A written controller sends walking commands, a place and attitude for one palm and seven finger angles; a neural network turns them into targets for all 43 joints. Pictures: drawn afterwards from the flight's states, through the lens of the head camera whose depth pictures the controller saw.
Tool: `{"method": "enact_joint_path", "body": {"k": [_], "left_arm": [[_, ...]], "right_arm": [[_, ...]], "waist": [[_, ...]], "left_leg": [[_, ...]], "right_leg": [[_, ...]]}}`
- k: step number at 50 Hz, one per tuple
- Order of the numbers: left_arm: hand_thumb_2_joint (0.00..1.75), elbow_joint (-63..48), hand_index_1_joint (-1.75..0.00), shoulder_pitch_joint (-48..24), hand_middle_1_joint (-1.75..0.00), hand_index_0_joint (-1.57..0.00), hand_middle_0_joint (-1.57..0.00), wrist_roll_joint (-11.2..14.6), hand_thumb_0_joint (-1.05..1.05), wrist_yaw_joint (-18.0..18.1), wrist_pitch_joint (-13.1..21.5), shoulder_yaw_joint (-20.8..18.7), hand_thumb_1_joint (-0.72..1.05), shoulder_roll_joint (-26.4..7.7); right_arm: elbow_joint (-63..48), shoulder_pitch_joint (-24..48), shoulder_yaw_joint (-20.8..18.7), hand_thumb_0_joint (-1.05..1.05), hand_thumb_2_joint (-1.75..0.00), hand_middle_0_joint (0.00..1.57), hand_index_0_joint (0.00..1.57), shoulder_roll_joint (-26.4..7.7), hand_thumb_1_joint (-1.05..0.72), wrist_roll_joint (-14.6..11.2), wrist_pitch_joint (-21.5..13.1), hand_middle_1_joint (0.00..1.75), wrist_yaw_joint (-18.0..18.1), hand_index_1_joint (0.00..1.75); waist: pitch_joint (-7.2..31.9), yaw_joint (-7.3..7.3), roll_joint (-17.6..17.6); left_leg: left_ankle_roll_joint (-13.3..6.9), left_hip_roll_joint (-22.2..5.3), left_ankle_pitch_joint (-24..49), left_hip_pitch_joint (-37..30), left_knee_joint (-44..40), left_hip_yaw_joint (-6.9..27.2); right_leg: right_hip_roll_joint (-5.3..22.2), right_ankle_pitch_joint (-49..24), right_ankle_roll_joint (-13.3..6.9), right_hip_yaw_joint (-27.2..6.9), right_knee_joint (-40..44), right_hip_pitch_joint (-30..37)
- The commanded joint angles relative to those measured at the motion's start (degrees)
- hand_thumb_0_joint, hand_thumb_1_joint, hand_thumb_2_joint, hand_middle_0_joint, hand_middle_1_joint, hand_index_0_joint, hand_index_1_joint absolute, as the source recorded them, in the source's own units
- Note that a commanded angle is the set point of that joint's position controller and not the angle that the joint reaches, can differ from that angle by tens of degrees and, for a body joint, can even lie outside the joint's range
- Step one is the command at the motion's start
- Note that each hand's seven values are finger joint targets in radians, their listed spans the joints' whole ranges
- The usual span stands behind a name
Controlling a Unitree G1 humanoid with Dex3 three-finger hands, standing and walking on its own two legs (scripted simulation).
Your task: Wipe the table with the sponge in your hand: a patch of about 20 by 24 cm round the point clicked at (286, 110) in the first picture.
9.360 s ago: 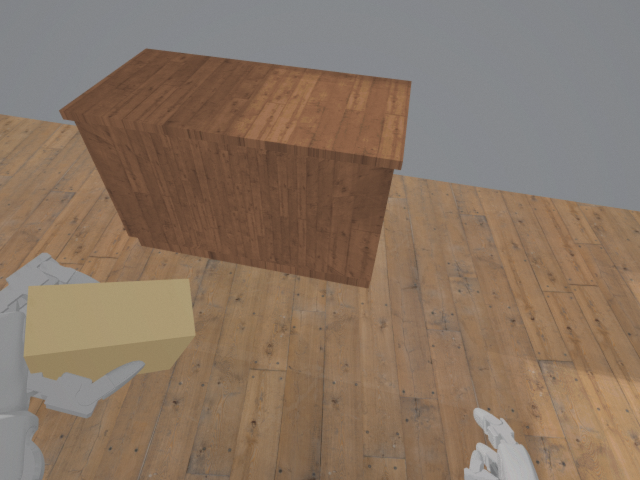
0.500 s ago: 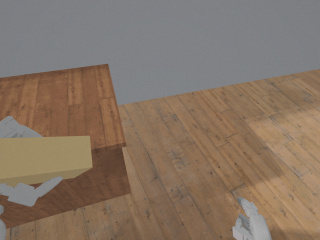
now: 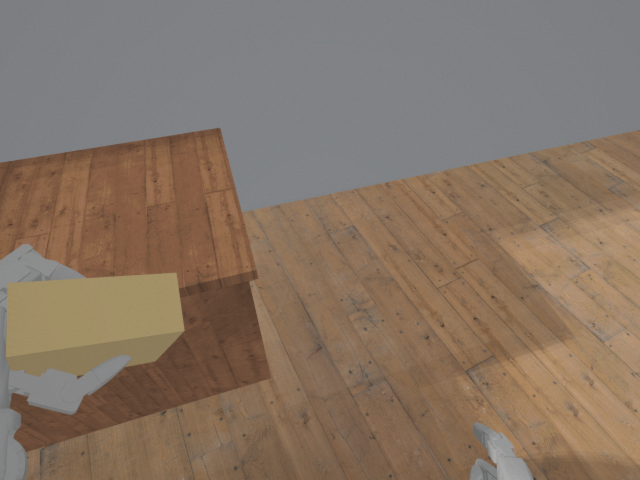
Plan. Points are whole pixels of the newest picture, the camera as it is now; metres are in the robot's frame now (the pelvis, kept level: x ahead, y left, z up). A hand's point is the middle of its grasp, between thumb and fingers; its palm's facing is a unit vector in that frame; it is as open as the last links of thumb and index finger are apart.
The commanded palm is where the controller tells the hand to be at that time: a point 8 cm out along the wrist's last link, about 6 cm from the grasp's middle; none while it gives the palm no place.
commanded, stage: come to a stop and stand still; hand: left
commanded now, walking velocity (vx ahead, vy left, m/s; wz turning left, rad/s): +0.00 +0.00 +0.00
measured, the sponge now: (120, 327) +0.23 +0.21 +0.14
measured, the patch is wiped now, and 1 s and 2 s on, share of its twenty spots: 0.00 0.00 0.00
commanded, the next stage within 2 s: look again from close up in 0.08 s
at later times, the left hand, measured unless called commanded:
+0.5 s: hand (65, 300) +0.25 +0.27 +0.16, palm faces +0.31 -0.87 -0.38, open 9.8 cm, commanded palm +0.19 +0.30 +0.18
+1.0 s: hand (62, 249) +0.30 +0.29 +0.16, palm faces +0.33 -0.87 -0.36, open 9.8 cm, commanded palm +0.25 +0.33 +0.18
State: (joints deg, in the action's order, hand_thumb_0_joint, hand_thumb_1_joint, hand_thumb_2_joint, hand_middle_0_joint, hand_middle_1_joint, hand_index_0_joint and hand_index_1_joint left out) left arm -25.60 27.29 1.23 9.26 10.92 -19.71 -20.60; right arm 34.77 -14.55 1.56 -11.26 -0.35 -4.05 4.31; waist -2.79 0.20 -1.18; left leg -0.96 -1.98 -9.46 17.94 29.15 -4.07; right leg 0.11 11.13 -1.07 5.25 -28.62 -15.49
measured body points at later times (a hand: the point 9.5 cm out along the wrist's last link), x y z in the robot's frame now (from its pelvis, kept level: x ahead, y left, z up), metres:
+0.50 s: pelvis +0.02 +0.03 +0.00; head +0.04 +0.06 +0.45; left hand +0.22 +0.31 +0.18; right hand +0.19 -0.20 -0.06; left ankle +0.06 +0.11 -0.73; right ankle +0.05 -0.10 -0.73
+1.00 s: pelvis +0.07 +0.06 +0.00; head +0.08 +0.08 +0.45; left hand +0.28 +0.34 +0.18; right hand +0.25 -0.18 -0.06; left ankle +0.06 +0.11 -0.73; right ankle +0.05 -0.10 -0.73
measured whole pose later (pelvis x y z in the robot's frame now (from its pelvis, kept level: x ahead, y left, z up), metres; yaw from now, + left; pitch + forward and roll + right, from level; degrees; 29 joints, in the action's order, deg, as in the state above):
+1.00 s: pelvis +0.07 +0.06 +0.00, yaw -3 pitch +0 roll -2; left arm -25.7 24.0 2.8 6.0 12.6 -20.6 -21.7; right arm 30.4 -10.4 1.3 -12.4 -0.1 -4.7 1.0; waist -1.3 -0.5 0.9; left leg -5.2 2.2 -19.0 13.8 32.9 -4.9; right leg 1.8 17.0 2.2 -0.3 -29.5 -12.0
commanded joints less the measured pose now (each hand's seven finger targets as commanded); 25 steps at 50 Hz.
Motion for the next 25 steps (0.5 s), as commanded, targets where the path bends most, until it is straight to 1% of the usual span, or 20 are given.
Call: {"method": "enact_joint_path", "body": {"k": [1,2,3,6,8,9,10,11,12,13,14,15,16,17,18,19,21,22,23,25], "left_arm": [[1.3,-11.8,-1.6,-3.4,-1.6,-1.2,-1.2,0.1,0.0,0.6,3.2,-4.6,0.1,-8.0],[1.3,-12.9,-1.6,-4.4,-1.6,-1.2,-1.2,0.2,0.0,0.6,3.0,-5.1,0.1,-9.0],[1.3,-13.6,-1.6,-5.3,-1.6,-1.2,-1.2,0.3,0.0,0.8,2.8,-4.7,0.1,-9.0],[1.3,-14.5,-1.6,-6.1,-1.6,-1.2,-1.2,0.5,0.0,1.2,2.7,-5.3,0.1,-9.7],[1.3,-15.5,-1.6,-5.9,-1.6,-1.2,-1.2,0.5,0.0,1.2,3.0,-5.4,0.1,-10.0],[1.3,-23.3,-1.6,-59.4,-1.6,-1.2,-1.2,-6.3,0.0,0.3,7.2,-39.6,0.1,-55.7],[1.3,5.8,-1.6,-30.1,-1.6,-1.2,-1.2,-1.4,0.0,-2.6,5.0,-14.7,0.1,-21.1],[1.3,8.2,-1.6,-18.3,-1.6,-1.2,-1.2,0.2,0.0,-3.5,5.2,-10.5,0.1,-13.6],[1.3,4.7,-1.6,-15.4,-1.6,-1.2,-1.2,1.2,0.0,-3.9,6.4,-4.5,0.1,-7.1],[1.3,-4.5,-1.6,-16.3,-1.6,-1.2,-1.2,1.7,0.0,-3.7,7.5,-3.9,0.1,-8.4],[1.3,-7.7,-1.6,-14.5,-1.6,-1.2,-1.2,1.8,0.0,-3.5,8.0,-3.4,0.1,-9.4],[1.3,-9.7,-1.6,-10.8,-1.6,-1.2,-1.2,1.7,0.0,-3.5,7.9,-2.6,0.1,-8.6],[1.3,-11.0,-1.6,-8.3,-1.6,-1.2,-1.2,1.7,0.0,-3.3,7.7,-3.0,0.1,-8.8],[1.3,-10.6,-1.6,-6.2,-1.6,-1.2,-1.2,1.5,0.0,-3.1,7.5,-3.9,0.1,-9.0],[1.3,-11.8,-1.6,-6.8,-1.6,-1.2,-1.2,1.2,0.0,-2.8,7.8,-5.0,0.1,-9.7],[1.3,-11.4,-1.6,-7.1,-1.6,-1.2,-1.2,1.1,0.0,-2.5,7.9,-7.1,0.1,-11.1],[1.3,-11.9,-1.6,-8.5,-1.6,-1.2,-1.2,1.2,0.0,-2.3,8.2,-9.3,0.1,-12.4],[1.3,-13.3,-1.6,-10.4,-1.6,-1.2,-1.2,1.2,0.0,-2.1,8.4,-11.7,0.1,-15.0],[1.3,-13.2,-1.6,-11.4,-1.6,-1.2,-1.2,1.4,0.0,-2.2,8.8,-10.8,0.1,-13.5],[1.3,-12.9,-1.6,-12.5,-1.6,-1.2,-1.2,1.5,0.0,-2.4,8.9,-9.3,0.1,-11.9]], "right_arm": [[-8.8,6.5,-2.7,0.0,-0.9,0.2,0.2,-6.6,-0.9,0.2,-3.0,0.3,0.2,0.3],[-8.5,6.5,-2.8,0.0,-0.9,0.2,0.2,-6.8,-0.9,0.3,-2.9,0.3,0.2,0.3],[-8.4,6.6,-2.6,0.0,-0.9,0.2,0.2,-6.3,-0.9,0.4,-3.0,0.3,0.2,0.3],[-8.0,6.8,-2.5,0.0,-0.9,0.2,0.2,-6.3,-0.9,0.5,-3.0,0.3,0.5,0.3],[-8.5,7.4,-2.5,0.0,-0.9,0.2,0.2,-6.4,-0.9,0.4,-2.9,0.3,0.6,0.3],[-6.2,1.1,-5.0,0.0,-0.9,0.2,0.2,-7.0,-0.9,3.1,-6.0,0.3,0.6,0.3],[-4.7,3.9,-2.4,0.0,-0.9,0.2,0.2,-1.6,-0.9,1.3,-6.5,0.3,-0.1,0.3],[-8.7,4.8,-3.7,0.0,-0.9,0.2,0.2,-5.0,-0.9,-0.3,-7.4,0.3,-0.6,0.3],[-9.2,5.1,-3.3,0.0,-0.9,0.2,0.2,-4.8,-0.9,-0.8,-7.9,0.3,-1.9,0.3],[-9.1,4.6,-3.6,0.0,-0.9,0.2,0.2,-6.5,-0.9,-0.8,-8.0,0.3,-2.9,0.3],[-9.0,6.0,-3.8,0.0,-0.9,0.2,0.2,-6.8,-0.9,-0.7,-8.4,0.3,-3.3,0.3],[-9.3,6.7,-3.8,0.0,-0.9,0.2,0.2,-6.8,-0.9,-0.5,-8.6,0.3,-3.5,0.3],[-9.9,7.0,-3.4,0.0,-0.9,0.2,0.2,-6.9,-0.9,-0.4,-8.7,0.3,-3.7,0.3],[-10.2,8.2,-3.3,0.0,-0.9,0.2,0.2,-7.3,-0.9,-0.7,-8.9,0.3,-3.8,0.3],[-10.7,7.7,-3.1,0.0,-0.9,0.2,0.2,-7.1,-0.9,-0.6,-8.8,0.3,-3.6,0.3],[-10.9,7.3,-3.1,0.0,-0.9,0.2,0.2,-7.1,-0.9,-0.7,-8.7,0.3,-3.6,0.3],[-11.1,6.9,-3.3,0.0,-0.9,0.2,0.2,-7.2,-0.9,-0.4,-8.8,0.3,-3.2,0.3],[-11.0,7.1,-3.2,0.0,-0.9,0.2,0.2,-7.2,-0.9,-0.1,-8.7,0.3,-3.0,0.3],[-11.0,7.0,-3.0,0.0,-0.9,0.2,0.2,-6.8,-0.9,0.0,-8.8,0.3,-2.7,0.3],[-10.7,6.5,-3.0,0.0,-0.9,0.2,0.2,-6.9,-0.9,0.0,-8.9,0.3,-2.6,0.3]], "waist": [[4.8,-0.24,1.1],[5.5,-0.05,3.1],[5.5,0.09,3.5],[6.7,0.07,1.9],[5.8,-0.08,-1.6],[-1.5,-3.99,13.1],[7.5,-1.52,14.7],[6.7,-3.79,6.6],[9.7,-2.58,-3.1],[9.8,-2.21,-5.3],[8.9,-2.9,-4.2],[7.9,-3.11,-5.1],[6.8,-3.27,-5.0],[5.4,-3.37,-7.6],[5.3,-3.17,-5.5],[5.4,-3.27,-2.4],[7.5,-2.73,-1.0],[7.9,-2.69,-3.5],[8.3,-2.45,-4.6],[8.5,-2.26,-5.3]], "left_leg": [[0.2,-3.9,-15.9,2.9,-5.3,4.7],[0.5,-3.2,-14.3,0.4,-2.9,3.8],[0.5,-2.7,-12.4,-1.0,-1.2,3.6],[0.5,-2.7,-7.8,-3.0,-0.9,4.1],[0.1,-3.9,-9.1,-2.5,-3.9,5.7],[0.3,-1.9,-4.0,4.9,7.4,2.5],[0.3,3.7,-6.7,-1.4,10.0,5.0],[1.0,2.2,-4.7,-3.5,6.1,2.8],[1.1,2.5,-4.0,-4.9,0.8,2.5],[1.0,2.0,-2.4,-6.1,-2.7,3.1],[0.5,1.1,-2.8,-6.9,-4.5,4.4],[-0.3,-0.5,-4.4,-6.3,-7.5,6.6],[-1.1,-2.3,-8.9,-2.3,-11.1,9.3],[-1.7,-4.4,-12.9,0.1,-14.6,11.0],[-2.5,-5.9,-15.9,4.8,-16.6,13.6],[-2.6,-6.0,-14.8,5.2,-16.2,13.4],[-2.2,-5.1,-11.1,2.6,-13.7,11.7],[-1.8,-4.8,-10.6,2.0,-14.0,11.0],[-1.7,-4.7,-11.3,2.4,-13.8,11.2],[-1.1,-4.0,-7.8,0.3,-12.8,10.8]], "right_leg": [[5.9,14.4,-0.2,-9.9,9.5,1.0],[7.0,16.0,-0.7,-11.1,10.9,-1.3],[8.1,16.2,-1.2,-12.0,11.7,-2.7],[8.3,12.7,-1.3,-11.1,10.5,-2.1],[6.9,13.5,-0.7,-9.6,9.3,-2.0],[8.0,-2.0,0.8,-16.7,16.3,-6.0],[12.3,1.1,-4.6,-17.7,12.3,-5.1],[11.9,2.9,-3.7,-20.1,14.4,-1.9],[11.0,1.4,-4.7,-17.0,10.9,3.3],[8.9,1.8,-3.5,-13.8,9.2,5.5],[7.6,6.8,-2.1,-12.6,9.1,3.5],[5.7,9.8,-1.3,-10.7,8.1,2.8],[3.8,11.5,-0.4,-8.5,6.2,4.2],[2.1,9.8,0.2,-6.8,3.0,5.3],[1.7,8.0,0.6,-5.3,0.8,8.4],[1.3,6.0,0.7,-5.3,0.8,9.2],[1.8,3.7,0.5,-5.8,2.5,9.1],[1.6,3.3,0.6,-5.4,2.5,9.4],[1.9,3.3,0.5,-5.3,2.5,9.9],[1.7,1.0,0.2,-5.4,3.3,9.4]]}}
